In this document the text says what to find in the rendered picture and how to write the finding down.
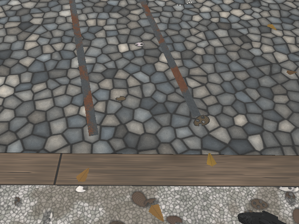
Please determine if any right robot hand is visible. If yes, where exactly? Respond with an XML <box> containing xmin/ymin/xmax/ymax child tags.
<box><xmin>237</xmin><ymin>210</ymin><xmax>286</xmax><ymax>224</ymax></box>

